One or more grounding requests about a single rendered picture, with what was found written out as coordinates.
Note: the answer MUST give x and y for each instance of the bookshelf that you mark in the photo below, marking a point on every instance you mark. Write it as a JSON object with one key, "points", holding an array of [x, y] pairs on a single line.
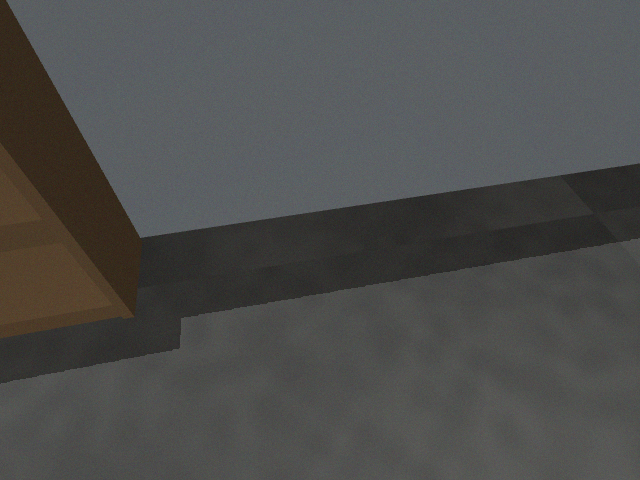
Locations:
{"points": [[69, 253]]}

